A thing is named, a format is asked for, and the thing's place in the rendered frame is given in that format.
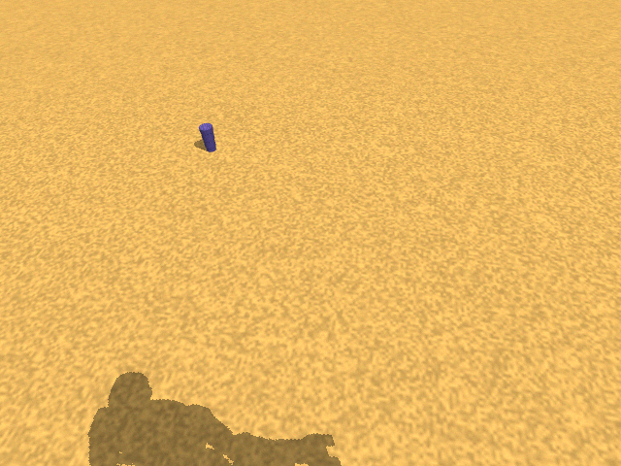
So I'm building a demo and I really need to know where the cup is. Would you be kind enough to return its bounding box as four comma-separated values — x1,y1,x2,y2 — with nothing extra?
199,123,216,152

